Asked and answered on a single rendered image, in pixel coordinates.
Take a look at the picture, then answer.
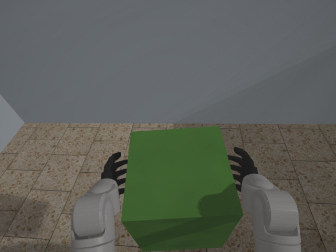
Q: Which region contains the left robot hand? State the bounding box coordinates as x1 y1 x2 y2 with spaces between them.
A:
101 152 128 195

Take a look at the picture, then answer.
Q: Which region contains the carton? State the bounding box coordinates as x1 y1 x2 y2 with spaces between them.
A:
121 126 243 252

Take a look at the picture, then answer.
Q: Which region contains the robot right forearm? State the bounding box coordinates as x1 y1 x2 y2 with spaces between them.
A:
241 174 301 252

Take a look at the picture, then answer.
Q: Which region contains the right robot hand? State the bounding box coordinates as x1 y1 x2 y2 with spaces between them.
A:
227 147 258 192

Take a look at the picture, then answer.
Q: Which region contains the robot left forearm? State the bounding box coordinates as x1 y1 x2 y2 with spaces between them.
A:
71 178 121 252

